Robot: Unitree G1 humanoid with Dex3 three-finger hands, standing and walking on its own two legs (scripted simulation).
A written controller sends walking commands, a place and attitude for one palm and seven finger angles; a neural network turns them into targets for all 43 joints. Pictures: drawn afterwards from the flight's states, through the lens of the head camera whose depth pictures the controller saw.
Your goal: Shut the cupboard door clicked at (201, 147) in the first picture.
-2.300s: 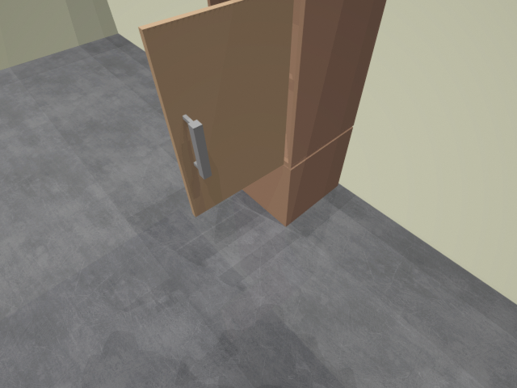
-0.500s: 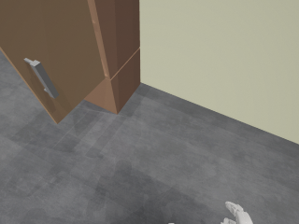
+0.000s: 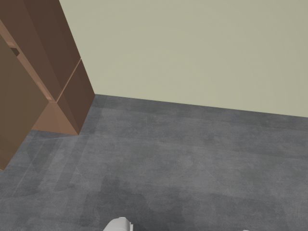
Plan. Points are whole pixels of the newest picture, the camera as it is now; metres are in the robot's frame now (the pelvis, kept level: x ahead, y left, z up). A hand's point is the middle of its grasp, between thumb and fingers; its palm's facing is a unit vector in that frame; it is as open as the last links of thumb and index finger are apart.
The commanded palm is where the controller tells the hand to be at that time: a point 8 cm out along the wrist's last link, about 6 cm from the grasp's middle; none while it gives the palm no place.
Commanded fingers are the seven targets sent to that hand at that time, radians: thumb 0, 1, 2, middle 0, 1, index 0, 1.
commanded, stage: walk to a spot facing it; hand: left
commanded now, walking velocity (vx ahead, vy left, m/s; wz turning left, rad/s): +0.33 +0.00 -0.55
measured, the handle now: out of the picture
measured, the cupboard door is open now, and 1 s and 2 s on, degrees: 87 87 87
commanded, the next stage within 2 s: turn to face it in 1.00 s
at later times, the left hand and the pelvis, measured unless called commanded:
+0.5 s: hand (142, 146) +0.40 +0.07 -0.16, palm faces -0.35 -0.91 -0.23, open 7.4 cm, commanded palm none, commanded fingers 0.00 0.90 0.90 -0.20 -0.30 -0.20 -0.30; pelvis +0.17 -0.06 -0.02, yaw -16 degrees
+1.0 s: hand (142, 154) +0.38 +0.07 -0.19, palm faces -0.24 -0.95 -0.17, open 7.3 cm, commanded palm none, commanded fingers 0.00 0.90 0.90 -0.20 -0.30 -0.20 -0.30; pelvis +0.40 -0.12 -0.02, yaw -20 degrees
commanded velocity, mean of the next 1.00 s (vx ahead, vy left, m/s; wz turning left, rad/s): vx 0.35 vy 0.00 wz -0.21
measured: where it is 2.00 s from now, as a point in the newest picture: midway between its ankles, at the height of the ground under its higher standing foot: (194, 164)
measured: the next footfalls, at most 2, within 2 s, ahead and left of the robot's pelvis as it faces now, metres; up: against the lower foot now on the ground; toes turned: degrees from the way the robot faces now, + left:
left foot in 0.10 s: +0.08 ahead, +0.14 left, +0.00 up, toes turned +1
right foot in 0.46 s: +0.25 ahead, -0.17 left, +0.00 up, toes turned -22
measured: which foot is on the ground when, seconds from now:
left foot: up 0.00-0.08, down 0.10-0.46, up 0.48-0.94, down 0.96-1.00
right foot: down 0.00-0.08, up 0.10-0.44, down 0.46-0.96, up 0.98-1.00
